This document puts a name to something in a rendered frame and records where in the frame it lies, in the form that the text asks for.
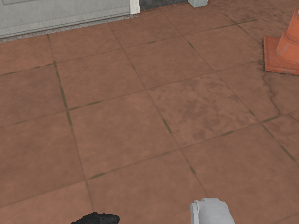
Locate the left robot hand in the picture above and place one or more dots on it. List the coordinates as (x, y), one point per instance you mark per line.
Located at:
(95, 218)

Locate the right robot thigh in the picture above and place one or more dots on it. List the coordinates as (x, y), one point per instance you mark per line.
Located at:
(210, 211)

